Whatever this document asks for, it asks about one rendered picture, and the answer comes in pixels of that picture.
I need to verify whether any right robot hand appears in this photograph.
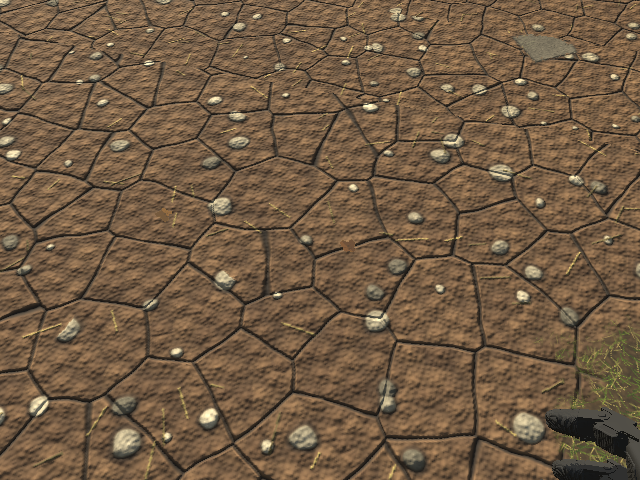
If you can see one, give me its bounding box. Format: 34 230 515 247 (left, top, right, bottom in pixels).
540 407 640 480

